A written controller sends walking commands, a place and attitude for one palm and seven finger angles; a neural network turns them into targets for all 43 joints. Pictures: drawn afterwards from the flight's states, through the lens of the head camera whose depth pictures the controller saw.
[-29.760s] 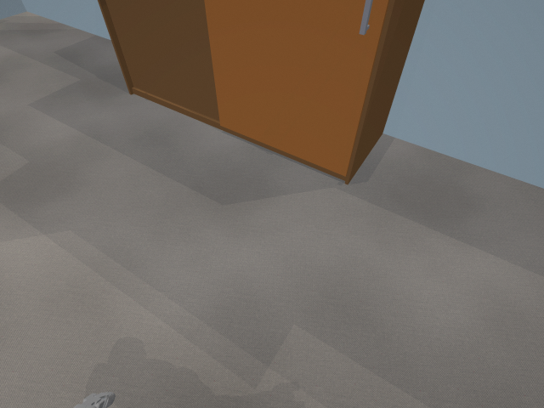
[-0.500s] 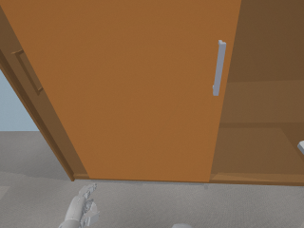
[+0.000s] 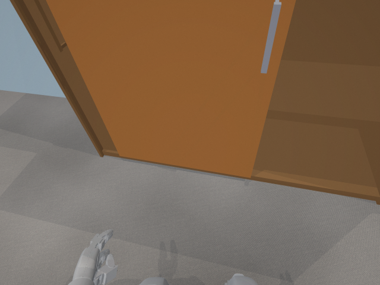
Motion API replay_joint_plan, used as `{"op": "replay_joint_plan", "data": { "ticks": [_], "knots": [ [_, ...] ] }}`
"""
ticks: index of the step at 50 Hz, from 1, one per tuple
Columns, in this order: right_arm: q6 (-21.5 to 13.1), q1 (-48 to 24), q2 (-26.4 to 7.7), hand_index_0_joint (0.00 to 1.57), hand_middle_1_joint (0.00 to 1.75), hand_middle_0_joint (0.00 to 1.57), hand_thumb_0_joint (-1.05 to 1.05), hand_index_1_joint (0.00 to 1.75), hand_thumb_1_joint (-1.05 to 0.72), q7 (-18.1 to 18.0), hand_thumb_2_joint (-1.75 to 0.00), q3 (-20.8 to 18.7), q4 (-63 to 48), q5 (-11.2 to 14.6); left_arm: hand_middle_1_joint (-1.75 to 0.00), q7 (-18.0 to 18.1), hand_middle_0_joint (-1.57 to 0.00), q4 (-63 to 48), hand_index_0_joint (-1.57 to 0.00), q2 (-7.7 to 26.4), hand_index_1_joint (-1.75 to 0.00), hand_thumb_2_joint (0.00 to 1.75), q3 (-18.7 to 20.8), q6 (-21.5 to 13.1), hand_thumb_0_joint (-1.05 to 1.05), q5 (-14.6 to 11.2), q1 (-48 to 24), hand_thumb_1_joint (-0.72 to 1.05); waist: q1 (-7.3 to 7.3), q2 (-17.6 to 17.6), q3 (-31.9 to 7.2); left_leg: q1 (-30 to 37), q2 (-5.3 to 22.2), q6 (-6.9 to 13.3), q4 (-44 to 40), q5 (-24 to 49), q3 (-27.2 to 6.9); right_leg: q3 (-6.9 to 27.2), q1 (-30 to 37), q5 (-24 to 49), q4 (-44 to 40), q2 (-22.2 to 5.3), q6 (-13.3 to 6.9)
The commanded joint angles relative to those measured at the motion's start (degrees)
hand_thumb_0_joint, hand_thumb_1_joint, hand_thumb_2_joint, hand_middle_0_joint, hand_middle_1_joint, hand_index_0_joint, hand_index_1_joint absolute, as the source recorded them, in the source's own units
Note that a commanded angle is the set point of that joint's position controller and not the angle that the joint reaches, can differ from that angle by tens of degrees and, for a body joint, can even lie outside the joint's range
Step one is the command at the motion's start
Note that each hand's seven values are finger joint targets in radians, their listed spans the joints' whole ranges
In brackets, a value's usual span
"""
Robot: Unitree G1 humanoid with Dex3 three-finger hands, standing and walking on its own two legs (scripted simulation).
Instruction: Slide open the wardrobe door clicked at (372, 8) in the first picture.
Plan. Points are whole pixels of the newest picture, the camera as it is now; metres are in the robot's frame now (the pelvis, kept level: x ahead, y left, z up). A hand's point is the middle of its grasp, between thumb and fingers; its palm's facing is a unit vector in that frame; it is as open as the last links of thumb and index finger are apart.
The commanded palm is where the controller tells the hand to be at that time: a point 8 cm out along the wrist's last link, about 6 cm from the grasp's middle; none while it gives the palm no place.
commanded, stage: stop stepping back and stand still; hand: right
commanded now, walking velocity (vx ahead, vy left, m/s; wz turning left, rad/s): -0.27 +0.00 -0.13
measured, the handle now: (270, 38) +0.78 -0.18 +0.14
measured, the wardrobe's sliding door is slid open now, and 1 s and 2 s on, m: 0.67 0.67 0.67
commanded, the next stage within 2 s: let the arm hang, fingers relaxed in 1.20 s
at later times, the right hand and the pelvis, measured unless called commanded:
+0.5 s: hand out of the picture +0.04 -0.36 +0.20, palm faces +0.57 +0.75 -0.33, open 7.4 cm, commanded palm -0.04 -0.38 +0.21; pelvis -0.13 -0.07 +0.02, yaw -8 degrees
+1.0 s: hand out of the picture +0.09 -0.35 +0.21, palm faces +0.48 +0.71 -0.52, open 7.4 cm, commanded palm +0.02 -0.38 +0.21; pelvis -0.08 -0.07 +0.02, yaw -7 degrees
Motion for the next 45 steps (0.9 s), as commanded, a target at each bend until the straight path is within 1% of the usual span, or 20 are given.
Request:
{"op": "replay_joint_plan", "data": {
  "ticks": [1, 5, 7, 9, 10, 11, 13, 18, 19, 20, 22, 23, 27, 32, 34, 36, 38, 40, 43, 45],
  "knots": [
    [-6.5, 0.5, -14.5, 0.20, 0.30, 0.20, 0.00, 0.30, -0.90, -0.5, -0.90, -10.8, -21.6, -0.1, -0.30, -1.0, -0.20, -9.7, -0.20, 8.0, -0.30, 0.90, 3.7, -5.1, 0.00, 0.6, -4.9, 0.90, -1.46, -18.7, -9.5, 3.0, -7.1, 1.2, 13.5, -0.9, -2.9, 23.2, -4.2, -25.6, -34.4, -12.7, -6.2],
    [-5.6, 7.0, -9.9, 0.20, 0.30, 0.20, 0.00, 0.30, -0.90, -0.6, -0.90, -8.4, -15.6, 0.1, -0.30, -1.7, -0.20, -10.1, -0.20, 7.2, -0.30, 0.90, 3.4, -4.0, 0.00, 0.5, -3.2, 0.90, -2.34, -21.6, -10.7, 13.6, -10.0, 3.1, -7.8, -2.6, 4.0, 12.4, -5.3, -24.7, -35.3, -8.2, -1.7],
    [-3.4, 8.8, -10.1, 0.20, 0.30, 0.20, 0.00, 0.30, -0.90, 0.0, -0.90, -8.6, -10.6, 0.4, -0.30, -1.6, -0.20, -10.4, -0.20, 6.6, -0.30, 0.90, 3.7, -2.7, 0.00, 0.3, -2.4, 0.90, -2.41, -15.5, -12.4, 20.2, -9.1, 4.4, -23.9, -1.5, 2.5, 7.6, -3.9, -21.9, -29.5, -4.7, 2.1],
    [-2.0, 3.8, -11.7, 0.20, 0.30, 0.20, 0.00, 0.30, -0.90, 0.7, -0.90, -7.1, -9.9, 0.3, -0.30, -1.1, -0.20, -9.4, -0.20, 6.5, -0.30, 0.90, 4.9, -0.6, 0.00, -0.6, -1.8, 0.90, -1.19, 9.4, -10.6, -2.8, 9.8, 10.5, -39.1, -4.4, -15.9, -3.3, 8.6, -12.0, 12.1, 4.5, 3.8],
    [-1.3, -1.3, -13.0, 0.20, 0.30, 0.20, 0.00, 0.30, -0.90, 0.4, -0.90, -7.5, -10.8, 1.1, -0.30, -0.8, -0.20, -9.1, -0.20, 6.9, -0.30, 0.90, 4.2, 0.2, 0.00, -0.3, -4.4, 0.90, -0.70, 9.8, -9.6, -8.7, 16.3, 15.3, -38.6, -0.7, -19.4, -0.8, 3.0, -11.4, 30.5, 4.9, 3.6],
    [0.8, -0.2, -8.8, 0.20, 0.30, 0.20, 0.00, 0.30, -0.90, 0.5, -0.90, -4.8, -3.0, 0.8, -0.30, -0.3, -0.20, -8.8, -0.20, 5.8, -0.30, 0.90, 3.9, 0.1, 0.00, -1.0, -5.3, 0.90, -0.65, 13.4, -5.8, -11.8, 16.6, 14.6, -39.7, -12.1, -21.1, 4.5, -2.9, -12.0, 34.7, 2.2, 2.8],
    [2.0, -4.6, -6.7, 0.20, 0.30, 0.20, 0.00, 0.30, -0.90, 0.9, -0.90, -1.5, 2.2, 0.1, -0.30, 0.1, -0.20, -8.5, -0.20, 6.5, -0.30, 0.90, 3.2, 0.7, 0.00, -0.4, -7.3, 0.90, 0.51, 9.2, -0.4, -17.4, 12.3, 10.3, -38.2, -14.5, -12.7, 2.4, -0.5, -11.0, 30.9, -0.8, 1.8],
    [-0.2, -11.4, -7.7, 0.20, 0.30, 0.20, 0.00, 0.30, -0.90, -2.2, -0.90, 1.1, -11.0, -2.6, -0.30, 1.7, -0.20, -7.6, -0.20, 6.1, -0.30, 0.90, 2.1, -2.3, 0.00, 0.5, -5.7, 0.90, -0.24, -0.9, -7.6, -2.3, 6.6, 8.3, -23.1, -8.3, -5.6, -6.7, 13.6, -13.8, -17.8, -0.2, -1.4],
    [-1.1, -11.7, -8.6, 0.20, 0.30, 0.20, 0.00, 0.30, -0.90, -2.4, -0.90, 0.5, -15.5, -2.2, -0.30, 1.7, -0.20, -8.8, -0.20, 7.4, -0.30, 0.90, 2.9, -3.1, 0.00, 0.3, -3.7, 0.90, 0.17, -11.9, -8.3, -5.9, 1.8, 5.8, -8.5, -1.6, -1.2, -1.4, 20.3, -11.9, -25.0, -4.0, -2.6],
    [-2.4, -12.6, -10.9, 0.20, 0.30, 0.20, 0.00, 0.30, -0.90, -2.8, -0.90, -1.0, -21.1, -2.5, -0.30, 1.0, -0.20, -10.5, -0.20, 8.6, -0.30, 0.90, 3.5, -3.5, 0.00, 0.3, -4.4, 0.90, -1.20, -27.1, -7.0, -17.7, -4.5, 2.3, 5.5, -3.4, 4.6, 18.8, 24.2, -7.7, -28.7, -16.4, -6.4],
    [-5.0, -10.3, -19.4, 0.20, 0.30, 0.20, 0.00, 0.30, -0.90, -2.0, -0.90, -8.7, -23.9, -2.3, -0.30, -0.7, -0.20, -8.1, -0.20, 6.0, -0.30, 0.90, 3.4, -4.7, 0.00, 0.2, -2.6, 0.90, -0.09, -26.2, -5.9, -20.1, -4.6, 1.9, 21.4, -2.3, -2.8, 28.6, 13.6, -19.8, -34.4, -20.8, -11.1],
    [-4.6, -7.4, -15.4, 0.20, 0.30, 0.20, 0.00, 0.30, -0.90, -1.4, -0.90, -6.9, -22.8, -2.6, -0.30, -2.0, -0.20, -9.0, -0.20, 5.7, -0.30, 0.90, 3.3, -4.9, 0.00, 0.6, -4.8, 0.90, 0.05, -22.6, -0.8, -20.6, -1.7, 2.0, 22.5, 2.9, -5.7, 29.2, 6.5, -24.3, -36.0, -21.0, -11.7],
    [-3.8, 4.1, -8.7, 0.20, 0.30, 0.20, 0.00, 0.30, -0.90, -1.2, -0.90, -5.3, -14.7, -2.0, -0.30, -2.7, -0.20, -9.5, -0.20, 6.4, -0.30, 0.90, 3.6, -3.4, 0.00, -0.3, -3.9, 0.90, -1.72, -16.1, -5.0, -7.8, -2.0, 2.3, 2.7, 8.8, 1.7, 9.5, 4.4, -22.3, -31.3, -15.1, -7.1],
    [-1.6, 3.1, -7.4, 0.20, 0.30, 0.20, 0.00, 0.30, -0.90, -1.2, -0.90, -3.1, -4.6, -2.2, -0.30, -0.5, -0.20, -10.6, -0.20, 7.3, -0.30, 0.90, 3.7, -0.6, 0.00, -0.6, -2.6, 0.90, -0.79, -13.4, -5.4, 10.1, -7.2, 2.2, -17.7, 5.6, 8.2, 2.1, 0.0, -22.5, -25.0, -11.5, -4.6],
    [-1.1, 2.0, -9.5, 0.20, 0.30, 0.20, 0.00, 0.30, -0.90, -1.5, -0.90, -4.0, -4.0, -2.2, -0.30, -0.5, -0.20, -9.8, -0.20, 7.2, -0.30, 0.90, 3.3, -0.1, 0.00, -0.5, -2.5, 0.90, -0.43, -7.9, -6.6, 14.7, -3.6, 4.3, -24.4, 7.2, 2.4, 1.3, -1.0, -13.0, -15.6, -9.6, -3.5],
    [-1.2, 0.9, -11.8, 0.20, 0.30, 0.20, 0.00, 0.30, -0.90, -2.1, -0.90, -5.1, -5.3, -1.8, -0.30, -0.7, -0.20, -9.6, -0.20, 6.0, -0.30, 0.90, 3.2, 0.0, 0.00, -0.7, -1.6, 0.90, 0.34, 6.2, -10.6, 19.1, 9.9, 10.8, -27.4, 17.9, -17.3, -4.0, -6.2, -7.7, 1.8, -2.6, -0.6],
    [-1.4, 1.4, -9.9, 0.20, 0.30, 0.20, 0.00, 0.30, -0.90, -2.2, -0.90, -4.3, -8.0, -1.1, -0.30, -1.4, -0.20, -8.6, -0.20, 6.4, -0.30, 0.90, 3.8, -0.6, 0.00, -1.1, -2.9, 0.90, -0.81, 8.1, -11.5, 14.9, 13.4, 13.3, -27.0, 23.4, -17.8, -1.4, -2.9, -13.9, 2.7, -2.6, 0.7],
    [-2.2, 2.8, -10.8, 0.20, 0.30, 0.20, 0.00, 0.30, -0.90, -2.5, -0.90, -5.0, -14.8, -1.1, -0.30, -1.3, -0.20, -8.9, -0.20, 6.2, -0.30, 0.90, 3.5, -0.2, 0.00, -1.0, -4.5, 0.90, 0.41, 3.7, -9.9, 7.6, 9.9, 9.3, -21.5, 22.7, -10.2, -1.0, 6.8, -3.9, -10.2, -3.1, 0.2],
    [-4.1, 5.8, -13.0, 0.20, 0.30, 0.20, 0.00, 0.30, -0.90, -2.5, -0.90, -8.1, -19.2, -1.6, -0.30, -0.7, -0.20, -9.8, -0.20, 5.4, -0.30, 0.90, 2.3, -0.4, 0.00, -0.3, -6.9, 0.90, -1.84, -20.0, -7.7, 3.1, -2.8, 1.1, -9.9, 15.9, 2.2, 10.4, 10.1, 14.0, -23.3, -9.4, -1.9],
    [-4.7, 6.3, -13.0, 0.20, 0.30, 0.20, 0.00, 0.30, -0.90, -2.6, -0.90, -8.8, -16.9, -2.2, -0.30, -0.8, -0.20, -9.3, -0.20, 5.2, -0.30, 0.90, 2.1, -0.8, 0.00, -0.1, -5.7, 0.90, -2.09, -15.4, -7.6, 6.0, -2.9, 0.9, -15.2, 14.5, 1.9, 8.9, 9.8, 19.3, -21.4, -10.8, -2.9]
  ]
}}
